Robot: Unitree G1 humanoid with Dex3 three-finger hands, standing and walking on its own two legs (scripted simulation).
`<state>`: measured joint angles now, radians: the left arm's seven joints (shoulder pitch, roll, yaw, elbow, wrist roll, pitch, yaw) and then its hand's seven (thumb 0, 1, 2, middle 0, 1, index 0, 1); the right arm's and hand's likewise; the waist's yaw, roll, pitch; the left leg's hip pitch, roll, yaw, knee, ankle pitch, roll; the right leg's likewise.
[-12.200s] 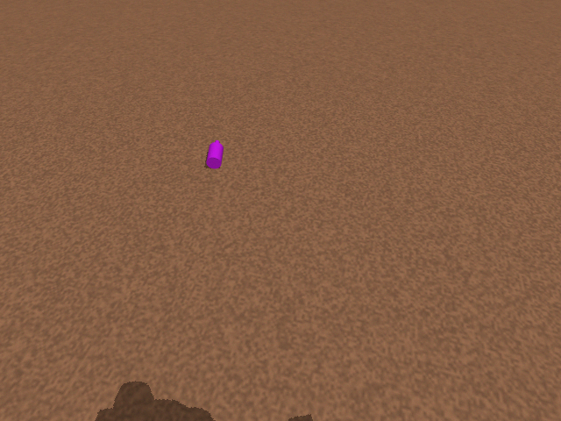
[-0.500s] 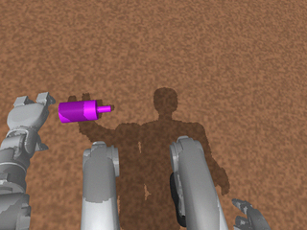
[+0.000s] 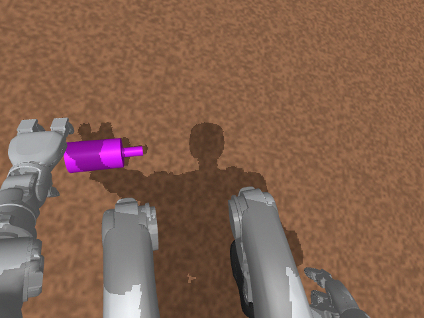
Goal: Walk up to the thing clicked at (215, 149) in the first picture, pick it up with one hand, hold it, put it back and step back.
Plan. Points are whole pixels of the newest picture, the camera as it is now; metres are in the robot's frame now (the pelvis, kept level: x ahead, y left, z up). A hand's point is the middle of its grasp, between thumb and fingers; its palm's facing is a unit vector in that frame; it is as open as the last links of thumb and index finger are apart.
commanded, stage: rise first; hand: left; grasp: from above
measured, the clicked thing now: (107, 154) +0.48 +0.23 -0.31
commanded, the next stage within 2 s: approach in 1.96 s
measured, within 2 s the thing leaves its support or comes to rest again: neither
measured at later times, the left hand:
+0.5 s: hand (63, 161) +0.42 +0.29 -0.18, palm faces -0.43 -0.09 -0.90, open 13.9 cm
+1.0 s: hand (67, 158) +0.43 +0.29 -0.19, palm faces -0.44 -0.10 -0.89, open 14.0 cm
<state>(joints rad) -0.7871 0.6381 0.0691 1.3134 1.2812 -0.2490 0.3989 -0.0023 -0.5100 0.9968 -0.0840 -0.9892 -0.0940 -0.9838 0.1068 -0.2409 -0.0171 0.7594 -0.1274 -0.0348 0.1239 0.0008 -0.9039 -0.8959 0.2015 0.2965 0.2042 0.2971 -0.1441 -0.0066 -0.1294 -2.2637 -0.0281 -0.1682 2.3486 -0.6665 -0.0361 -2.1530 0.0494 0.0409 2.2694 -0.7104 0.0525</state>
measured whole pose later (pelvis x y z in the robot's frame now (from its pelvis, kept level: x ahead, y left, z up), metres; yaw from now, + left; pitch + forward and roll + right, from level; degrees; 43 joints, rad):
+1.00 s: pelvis +0.01 +0.00 -0.02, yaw -1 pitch +34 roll -9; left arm -0.89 0.68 0.11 1.48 1.29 -0.25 0.47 0.00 -0.51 1.00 -0.12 -0.97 -0.12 -0.98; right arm 0.11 -0.25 0.02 0.78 -0.16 -0.06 0.15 0.00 -0.91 -0.90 0.20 0.30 0.20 0.30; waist -0.20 -0.01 -0.09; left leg -2.32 -0.03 -0.19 2.42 -0.69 -0.05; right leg -2.23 0.06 0.03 2.34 -0.72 0.07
